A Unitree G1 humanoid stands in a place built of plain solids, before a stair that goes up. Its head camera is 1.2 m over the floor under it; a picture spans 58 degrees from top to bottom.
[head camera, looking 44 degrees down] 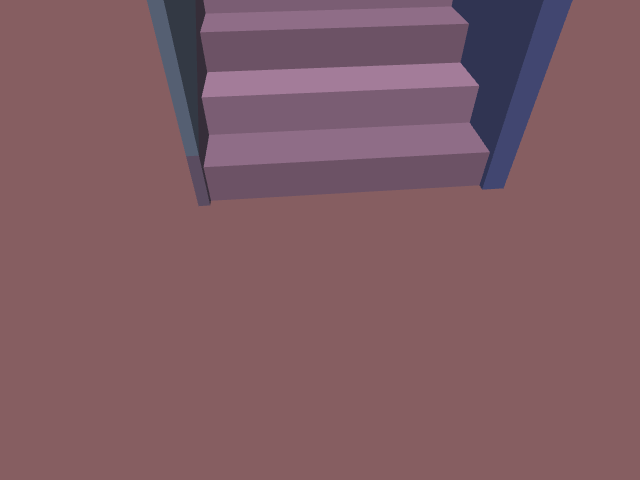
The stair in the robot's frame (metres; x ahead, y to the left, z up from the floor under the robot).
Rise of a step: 0.18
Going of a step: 0.26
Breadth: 1.22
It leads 5 degrees to the left of straight ahead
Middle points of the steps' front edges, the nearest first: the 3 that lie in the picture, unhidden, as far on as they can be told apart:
1.54 -0.13 0.18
1.80 -0.10 0.36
2.06 -0.08 0.53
